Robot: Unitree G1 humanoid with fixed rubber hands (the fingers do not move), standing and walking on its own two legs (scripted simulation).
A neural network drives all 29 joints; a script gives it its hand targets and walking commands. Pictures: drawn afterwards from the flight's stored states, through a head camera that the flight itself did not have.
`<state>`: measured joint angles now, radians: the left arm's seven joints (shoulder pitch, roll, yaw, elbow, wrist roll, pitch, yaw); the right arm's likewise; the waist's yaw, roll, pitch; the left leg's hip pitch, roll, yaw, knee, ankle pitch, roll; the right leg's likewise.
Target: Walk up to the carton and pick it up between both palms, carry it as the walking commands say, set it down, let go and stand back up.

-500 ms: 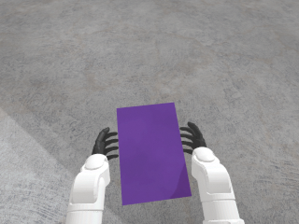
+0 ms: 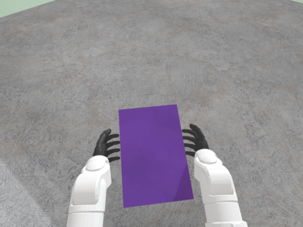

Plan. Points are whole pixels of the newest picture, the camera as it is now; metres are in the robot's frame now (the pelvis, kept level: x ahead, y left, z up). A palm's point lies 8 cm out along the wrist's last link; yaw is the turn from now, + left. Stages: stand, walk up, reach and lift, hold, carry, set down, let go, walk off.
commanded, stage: carry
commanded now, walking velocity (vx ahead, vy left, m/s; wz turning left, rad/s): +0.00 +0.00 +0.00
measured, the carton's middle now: (152, 156) +0.34 +0.01 -0.05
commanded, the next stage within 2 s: none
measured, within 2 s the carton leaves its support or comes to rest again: neither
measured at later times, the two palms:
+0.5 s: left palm (110, 83) +0.59 +0.17 +0.02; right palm (180, 83) +0.60 -0.08 +0.02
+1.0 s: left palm (114, 36) +0.92 +0.20 +0.02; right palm (168, 37) +0.92 -0.05 +0.02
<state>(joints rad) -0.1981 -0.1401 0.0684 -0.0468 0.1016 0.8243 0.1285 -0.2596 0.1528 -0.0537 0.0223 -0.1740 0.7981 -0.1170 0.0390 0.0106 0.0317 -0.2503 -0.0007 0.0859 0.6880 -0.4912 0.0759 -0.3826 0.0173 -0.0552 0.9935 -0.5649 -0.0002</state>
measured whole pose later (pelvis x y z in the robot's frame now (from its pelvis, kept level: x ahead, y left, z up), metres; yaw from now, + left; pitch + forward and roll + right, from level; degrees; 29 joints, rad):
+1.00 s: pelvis +0.62 +0.07 -0.01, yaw +3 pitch +3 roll -1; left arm -0.25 -0.15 0.09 0.09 0.16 0.80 0.13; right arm -0.24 0.15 -0.05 0.04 -0.17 0.81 -0.12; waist -0.04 0.04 0.01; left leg -0.23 -0.04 0.04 1.08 -0.58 0.01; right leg -0.38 0.01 -0.16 0.78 -0.44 -0.08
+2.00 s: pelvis +1.18 +0.11 -0.01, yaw +3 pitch +2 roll +1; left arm -0.23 -0.15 0.09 0.09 0.18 0.80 0.11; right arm -0.26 0.15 -0.05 0.11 -0.21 0.79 -0.09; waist 0.01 -0.05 0.01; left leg -0.41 -0.03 0.11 0.76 -0.34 0.05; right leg -0.11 -0.02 -0.13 0.74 -0.59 -0.03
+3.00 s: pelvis +1.66 +0.13 +0.00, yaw +2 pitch +2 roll +0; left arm -0.24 -0.15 0.10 0.07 0.15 0.81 0.11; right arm -0.28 0.16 -0.06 0.08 -0.21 0.79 -0.11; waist -0.01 0.04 0.01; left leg -0.20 -0.01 0.14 0.70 -0.50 0.07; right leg -0.32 0.01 -0.10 0.74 -0.40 -0.02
